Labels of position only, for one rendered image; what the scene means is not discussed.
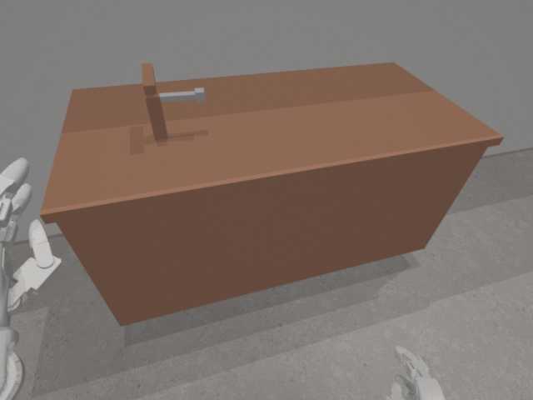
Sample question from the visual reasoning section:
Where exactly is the left robot hand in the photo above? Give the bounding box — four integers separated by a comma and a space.
0, 157, 62, 327

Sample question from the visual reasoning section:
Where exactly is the counter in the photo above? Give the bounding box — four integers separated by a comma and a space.
40, 62, 504, 327

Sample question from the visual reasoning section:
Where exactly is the right robot hand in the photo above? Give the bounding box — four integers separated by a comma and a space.
386, 346, 446, 400

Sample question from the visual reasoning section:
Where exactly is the tap lever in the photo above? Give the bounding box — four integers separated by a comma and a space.
159, 87, 205, 103

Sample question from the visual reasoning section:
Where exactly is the left robot forearm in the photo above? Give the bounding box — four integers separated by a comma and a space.
0, 327, 25, 400

